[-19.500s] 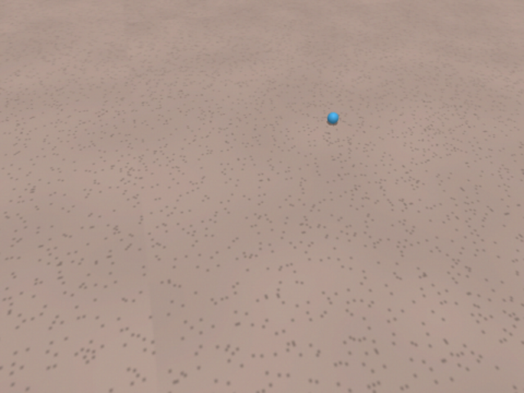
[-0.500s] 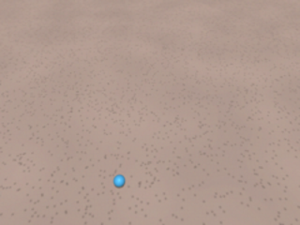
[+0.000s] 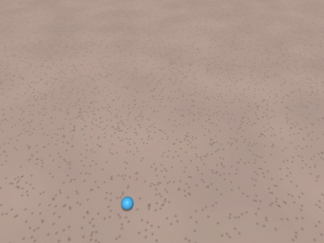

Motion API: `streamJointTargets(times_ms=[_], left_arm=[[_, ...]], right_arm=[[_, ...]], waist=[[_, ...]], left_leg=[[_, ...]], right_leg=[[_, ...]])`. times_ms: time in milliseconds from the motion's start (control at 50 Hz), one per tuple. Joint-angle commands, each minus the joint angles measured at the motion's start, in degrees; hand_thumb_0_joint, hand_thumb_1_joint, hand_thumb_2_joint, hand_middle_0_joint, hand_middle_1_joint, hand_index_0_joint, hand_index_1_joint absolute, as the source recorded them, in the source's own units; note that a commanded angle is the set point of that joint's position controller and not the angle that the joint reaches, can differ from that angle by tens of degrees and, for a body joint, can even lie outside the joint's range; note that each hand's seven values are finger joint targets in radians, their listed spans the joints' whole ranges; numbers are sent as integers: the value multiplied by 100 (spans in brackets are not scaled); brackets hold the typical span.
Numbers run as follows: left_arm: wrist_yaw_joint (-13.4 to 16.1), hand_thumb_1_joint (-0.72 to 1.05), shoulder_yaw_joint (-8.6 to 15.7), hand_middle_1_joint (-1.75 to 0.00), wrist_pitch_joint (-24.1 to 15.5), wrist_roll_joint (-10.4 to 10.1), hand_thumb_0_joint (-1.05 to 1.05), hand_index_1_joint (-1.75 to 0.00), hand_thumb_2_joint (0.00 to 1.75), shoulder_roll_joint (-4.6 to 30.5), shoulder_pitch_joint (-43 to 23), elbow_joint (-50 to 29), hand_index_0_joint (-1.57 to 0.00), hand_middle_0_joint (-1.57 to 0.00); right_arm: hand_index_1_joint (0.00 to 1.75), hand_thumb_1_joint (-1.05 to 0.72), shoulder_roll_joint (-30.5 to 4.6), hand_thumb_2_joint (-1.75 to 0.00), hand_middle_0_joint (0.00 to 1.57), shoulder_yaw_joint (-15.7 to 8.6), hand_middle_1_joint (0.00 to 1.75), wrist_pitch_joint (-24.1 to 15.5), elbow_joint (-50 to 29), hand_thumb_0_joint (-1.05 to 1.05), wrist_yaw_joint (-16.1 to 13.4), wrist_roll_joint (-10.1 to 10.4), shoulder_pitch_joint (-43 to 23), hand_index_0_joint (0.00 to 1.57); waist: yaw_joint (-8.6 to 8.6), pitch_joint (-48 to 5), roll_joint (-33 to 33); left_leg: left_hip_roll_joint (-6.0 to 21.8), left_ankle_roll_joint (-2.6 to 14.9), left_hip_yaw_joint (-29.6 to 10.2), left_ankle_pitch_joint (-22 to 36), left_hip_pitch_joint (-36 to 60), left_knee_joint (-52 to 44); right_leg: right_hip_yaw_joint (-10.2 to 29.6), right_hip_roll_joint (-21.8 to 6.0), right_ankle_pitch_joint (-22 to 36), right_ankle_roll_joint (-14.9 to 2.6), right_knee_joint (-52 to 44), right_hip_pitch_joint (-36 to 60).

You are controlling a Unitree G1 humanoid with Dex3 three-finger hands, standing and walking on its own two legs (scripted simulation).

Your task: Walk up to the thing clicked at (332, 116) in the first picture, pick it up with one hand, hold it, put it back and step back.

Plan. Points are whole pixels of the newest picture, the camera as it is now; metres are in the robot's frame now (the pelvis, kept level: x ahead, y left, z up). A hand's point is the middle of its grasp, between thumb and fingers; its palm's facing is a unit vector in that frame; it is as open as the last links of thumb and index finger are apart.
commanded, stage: stand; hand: left
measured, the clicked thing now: (127, 203) +0.53 +0.20 -0.74
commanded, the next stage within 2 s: walk up in 1.86 s
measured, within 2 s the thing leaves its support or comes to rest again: neither
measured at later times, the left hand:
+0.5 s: hand out of the picture +0.09 +0.24 -0.15, palm faces -0.01 -0.94 -0.34, open 7.4 cm
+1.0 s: hand out of the picture +0.10 +0.25 -0.15, palm faces +0.00 -0.94 -0.35, open 7.4 cm
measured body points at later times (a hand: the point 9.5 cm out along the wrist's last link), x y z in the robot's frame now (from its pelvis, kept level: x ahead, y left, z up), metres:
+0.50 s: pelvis +0.01 -0.01 +0.00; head +0.03 -0.02 +0.45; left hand +0.09 +0.29 -0.13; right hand +0.10 -0.31 -0.13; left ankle +0.01 +0.14 -0.75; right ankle +0.03 -0.12 -0.75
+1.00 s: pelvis +0.02 -0.01 +0.00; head +0.02 -0.02 +0.45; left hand +0.10 +0.29 -0.12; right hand +0.10 -0.31 -0.13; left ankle +0.01 +0.14 -0.75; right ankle +0.03 -0.12 -0.75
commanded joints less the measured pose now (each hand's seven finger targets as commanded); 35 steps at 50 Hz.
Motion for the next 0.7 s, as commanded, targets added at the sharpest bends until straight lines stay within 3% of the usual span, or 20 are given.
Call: streamJointTargets(times_ms=[0, 40, 80, 240, 380, 500, 680], left_arm=[[101, 90, 166, -30, -175, -33, 0, -30, 90, 1141, -421, -353, -20, -20], [118, 90, 168, -30, -174, -47, 0, -30, 90, 1156, -410, -322, -20, -20], [129, 90, 170, -30, -152, -44, 0, -30, 90, 1184, -416, -289, -20, -20], [136, 90, 179, -30, -134, -38, 0, -30, 90, 1229, -382, -223, -20, -20], [125, 90, 207, -30, -128, -49, 0, -30, 90, 1173, -407, -215, -20, -20], [128, 90, 228, -30, -121, -23, 0, -30, 90, 1196, -477, -243, -20, -20], [117, 90, 236, -30, -97, -34, 0, -30, 90, 1114, -539, -269, -20, -20]], right_arm=[[30, -90, -1273, -90, 20, -248, 30, -168, -311, 0, -56, 6, -359, 20], [30, -90, -1262, -90, 20, -234, 30, -158, -266, 0, -63, 4, -358, 20], [30, -90, -1252, -90, 20, -217, 30, -128, -234, 0, -66, 5, -355, 20], [30, -90, -1164, -90, 20, -168, 30, -87, -183, 0, -57, 9, -373, 20], [30, -90, -1203, -90, 20, -152, 30, -110, -193, 0, -76, 5, -391, 20], [30, -90, -1220, -90, 20, -150, 30, -96, -219, 0, -88, 12, -335, 20], [30, -90, -1279, -90, 20, -131, 30, -119, -243, 0, -125, 5, -295, 20]], waist=[[-77, -523, -283], [-74, -596, -286], [-76, -471, -245], [-44, -361, -268], [-17, -500, -84], [-53, -486, -141], [-33, -667, -64]], left_leg=[[641, 232, -520, 440, 14, -433], [639, 231, -488, 600, 30, -411], [622, 223, -469, 347, -68, -454], [595, 189, -414, 259, -116, -465], [635, 168, -411, 599, -164, -467], [637, 158, -392, 550, -64, -432], [732, 149, -393, 1125, -54, -426]], right_leg=[[651, -602, 415, -144, -492, 238], [618, -605, 625, -128, -449, 366], [607, -592, 347, -116, -506, 317], [652, -600, 58, -96, -611, 245], [623, -622, 653, -109, -501, 563], [623, -617, 552, -115, -584, 445], [558, -629, 1184, -127, -422, 787]])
